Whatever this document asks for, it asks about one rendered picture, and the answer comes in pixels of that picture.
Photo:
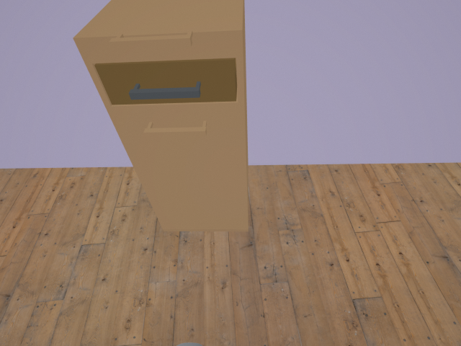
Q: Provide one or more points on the handle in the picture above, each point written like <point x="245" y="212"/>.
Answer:
<point x="165" y="93"/>
<point x="168" y="41"/>
<point x="175" y="132"/>

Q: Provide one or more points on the cabinet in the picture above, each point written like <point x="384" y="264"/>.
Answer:
<point x="198" y="183"/>

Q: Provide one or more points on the drawer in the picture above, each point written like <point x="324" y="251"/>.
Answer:
<point x="217" y="77"/>

